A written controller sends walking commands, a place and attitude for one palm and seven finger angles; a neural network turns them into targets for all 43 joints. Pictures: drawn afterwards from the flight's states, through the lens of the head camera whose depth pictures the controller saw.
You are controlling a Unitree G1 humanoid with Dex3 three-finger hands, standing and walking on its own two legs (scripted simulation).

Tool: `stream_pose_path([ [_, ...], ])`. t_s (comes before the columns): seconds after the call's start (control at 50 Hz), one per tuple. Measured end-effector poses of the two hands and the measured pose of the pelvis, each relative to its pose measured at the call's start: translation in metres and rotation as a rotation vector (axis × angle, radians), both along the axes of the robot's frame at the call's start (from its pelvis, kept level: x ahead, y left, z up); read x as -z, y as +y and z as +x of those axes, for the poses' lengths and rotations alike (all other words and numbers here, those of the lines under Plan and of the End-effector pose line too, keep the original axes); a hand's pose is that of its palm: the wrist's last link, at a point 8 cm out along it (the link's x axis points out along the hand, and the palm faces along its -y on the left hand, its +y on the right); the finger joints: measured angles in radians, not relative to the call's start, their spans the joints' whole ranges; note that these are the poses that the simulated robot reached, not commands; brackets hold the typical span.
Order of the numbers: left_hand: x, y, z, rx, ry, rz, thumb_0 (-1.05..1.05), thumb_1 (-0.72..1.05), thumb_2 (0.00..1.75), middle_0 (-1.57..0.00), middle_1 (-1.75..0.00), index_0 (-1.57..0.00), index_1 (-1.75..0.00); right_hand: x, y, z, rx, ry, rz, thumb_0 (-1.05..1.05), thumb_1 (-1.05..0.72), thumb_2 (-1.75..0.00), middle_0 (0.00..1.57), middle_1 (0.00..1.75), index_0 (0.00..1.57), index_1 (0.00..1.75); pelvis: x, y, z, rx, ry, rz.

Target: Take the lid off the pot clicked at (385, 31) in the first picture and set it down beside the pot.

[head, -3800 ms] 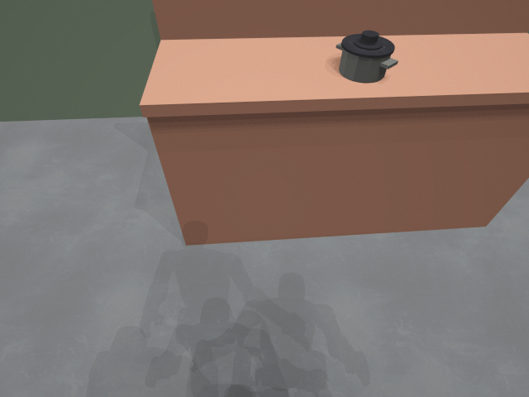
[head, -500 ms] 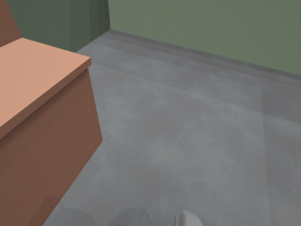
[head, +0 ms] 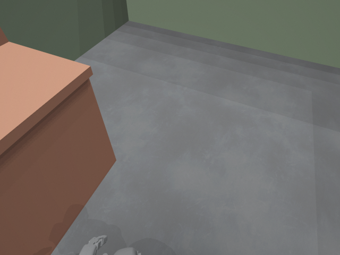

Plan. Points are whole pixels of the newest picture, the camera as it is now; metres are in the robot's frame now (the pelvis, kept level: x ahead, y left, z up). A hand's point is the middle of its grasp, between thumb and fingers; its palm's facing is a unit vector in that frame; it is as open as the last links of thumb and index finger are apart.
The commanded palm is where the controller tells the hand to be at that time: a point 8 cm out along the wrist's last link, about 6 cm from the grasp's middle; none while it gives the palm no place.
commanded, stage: turn to face it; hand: left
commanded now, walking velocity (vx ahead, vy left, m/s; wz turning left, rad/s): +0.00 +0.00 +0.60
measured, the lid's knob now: out of the picture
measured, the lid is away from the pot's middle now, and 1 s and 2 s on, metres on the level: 0.00 0.00 0.00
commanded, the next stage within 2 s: take the last steps up to it in 1.76 s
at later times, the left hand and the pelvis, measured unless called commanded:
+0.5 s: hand out of the picture +0.02 +0.26 -0.16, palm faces +0.32 -0.90 -0.29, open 7.4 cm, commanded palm none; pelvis +0.01 +0.02 +0.01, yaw +16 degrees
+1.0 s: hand out of the picture -0.07 +0.19 -0.16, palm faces +0.59 -0.77 -0.24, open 7.3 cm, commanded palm none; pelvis +0.00 +0.00 +0.00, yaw +36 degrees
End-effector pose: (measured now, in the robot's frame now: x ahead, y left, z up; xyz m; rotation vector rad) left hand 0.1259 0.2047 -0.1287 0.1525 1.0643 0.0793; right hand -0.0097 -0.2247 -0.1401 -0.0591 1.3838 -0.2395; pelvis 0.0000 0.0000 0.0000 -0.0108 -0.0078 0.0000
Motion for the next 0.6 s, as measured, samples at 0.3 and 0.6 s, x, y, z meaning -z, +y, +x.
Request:
stream_pose_path([
  [0.3, 0.013, 0.105, -0.095, -0.268, 0.169, 0.043, 0.0, 0.92, 0.9, -0.19, -0.3, -0.19, -0.29, -0.031, 0.022, 0.104, -0.282, -0.142, -0.119, 0.0, -0.91, -0.9, 0.2, 0.3, 0.2, 0.29, -0.003, 0.038, 0.005, -0.169, 0.03, -0.025],
  [0.6, -0.013, 0.069, -0.124, -0.427, 0.136, 0.126, 0.01, 0.91, 0.9, -0.19, -0.3, -0.19, -0.29, 0.003, 0.005, 0.161, -0.437, -0.131, -0.011, 0.0, -0.9, -0.9, 0.2, 0.3, 0.21, 0.29, 0.003, -0.001, 0.016, -0.346, 0.037, 0.012],
])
